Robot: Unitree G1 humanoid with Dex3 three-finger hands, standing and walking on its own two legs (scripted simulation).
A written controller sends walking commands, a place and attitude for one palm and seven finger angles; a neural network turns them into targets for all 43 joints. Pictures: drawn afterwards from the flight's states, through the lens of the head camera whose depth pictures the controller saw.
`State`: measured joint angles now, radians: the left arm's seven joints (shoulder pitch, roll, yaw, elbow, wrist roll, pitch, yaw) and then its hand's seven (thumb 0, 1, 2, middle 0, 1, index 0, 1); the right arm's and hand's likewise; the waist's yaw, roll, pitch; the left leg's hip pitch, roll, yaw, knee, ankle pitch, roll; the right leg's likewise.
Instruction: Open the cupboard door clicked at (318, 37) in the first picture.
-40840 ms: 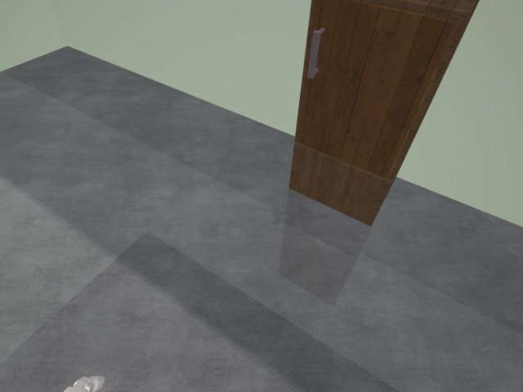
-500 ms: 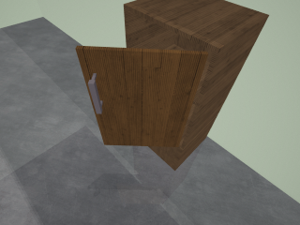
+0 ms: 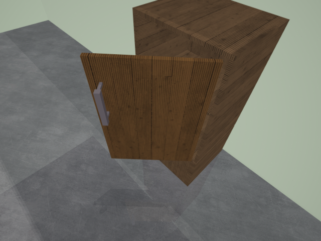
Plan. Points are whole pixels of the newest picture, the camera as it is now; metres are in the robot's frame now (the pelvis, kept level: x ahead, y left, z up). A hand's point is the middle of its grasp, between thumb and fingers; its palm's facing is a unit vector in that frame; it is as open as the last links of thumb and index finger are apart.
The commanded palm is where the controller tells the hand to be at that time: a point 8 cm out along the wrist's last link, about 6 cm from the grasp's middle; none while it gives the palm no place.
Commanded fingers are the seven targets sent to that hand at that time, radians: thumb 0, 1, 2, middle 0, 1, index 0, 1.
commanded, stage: look again from close up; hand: left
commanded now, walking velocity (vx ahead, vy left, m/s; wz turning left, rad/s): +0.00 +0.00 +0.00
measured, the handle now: (103, 104) +0.53 +0.24 -0.01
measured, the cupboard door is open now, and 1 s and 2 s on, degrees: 44 44 44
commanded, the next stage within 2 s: raise the hand with hooked fingers in 0.30 s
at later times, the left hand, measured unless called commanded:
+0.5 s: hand out of the picture +0.07 +0.19 -0.13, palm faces +0.20 -0.95 -0.24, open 7.3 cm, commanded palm +0.10 +0.23 -0.07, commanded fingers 0.00 0.76 0.84 -0.21 -0.39 -0.21 -0.39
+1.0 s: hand (79, 237) +0.14 +0.20 -0.05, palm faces +0.10 -0.99 -0.07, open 9.6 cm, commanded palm +0.13 +0.26 -0.04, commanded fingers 0.00 0.18 0.59 -0.25 -0.76 -0.25 -0.76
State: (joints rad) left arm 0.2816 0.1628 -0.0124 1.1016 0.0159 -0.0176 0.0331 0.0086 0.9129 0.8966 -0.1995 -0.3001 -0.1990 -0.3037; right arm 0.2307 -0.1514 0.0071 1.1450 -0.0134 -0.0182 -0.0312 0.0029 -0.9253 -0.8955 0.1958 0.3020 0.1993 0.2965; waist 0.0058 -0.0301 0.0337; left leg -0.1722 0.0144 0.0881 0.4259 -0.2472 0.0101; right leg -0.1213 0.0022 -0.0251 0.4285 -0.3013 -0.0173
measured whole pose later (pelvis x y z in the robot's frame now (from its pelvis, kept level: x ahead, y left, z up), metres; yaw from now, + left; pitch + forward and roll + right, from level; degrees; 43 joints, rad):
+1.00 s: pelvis -0.06 -0.02 -0.10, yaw +4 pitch +13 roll -3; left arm 0.35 0.24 0.19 0.07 -0.27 -0.49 -0.30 0.02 0.40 0.68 -0.24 -0.62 -0.24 -0.63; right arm 0.16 -0.22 0.01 0.55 0.02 -0.21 -0.07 0.01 -0.91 -0.90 0.20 0.30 0.20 0.30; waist 0.04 0.01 -0.12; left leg -0.93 0.05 -0.05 1.18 -0.48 -0.02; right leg -0.81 0.02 -0.15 1.14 -0.56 -0.06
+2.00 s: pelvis -0.05 +0.02 -0.06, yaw +2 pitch +10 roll -3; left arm -0.01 0.41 0.41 0.38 -0.34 -0.29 -0.48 -0.01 -0.49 0.30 -0.30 -1.20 -0.30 -1.20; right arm 0.27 -0.26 0.05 0.57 0.04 -0.19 -0.08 0.01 -0.90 -0.90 0.20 0.30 0.20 0.30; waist 0.00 0.02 -0.09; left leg -0.74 0.03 0.01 0.96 -0.41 0.04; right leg -0.63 0.00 -0.09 0.90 -0.45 -0.01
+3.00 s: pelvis -0.05 +0.00 -0.06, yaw +1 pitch +12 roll -2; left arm -0.28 0.44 0.42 0.66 -0.30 -0.32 -0.49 -0.01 -0.50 0.30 -0.30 -1.20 -0.30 -1.20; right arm 0.29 -0.28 0.03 0.60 0.04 -0.15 -0.08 0.01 -0.90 -0.90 0.20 0.30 0.20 0.30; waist -0.04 0.02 -0.09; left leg -0.77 0.05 0.02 0.96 -0.40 0.01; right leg -0.69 0.02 -0.08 0.93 -0.45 -0.03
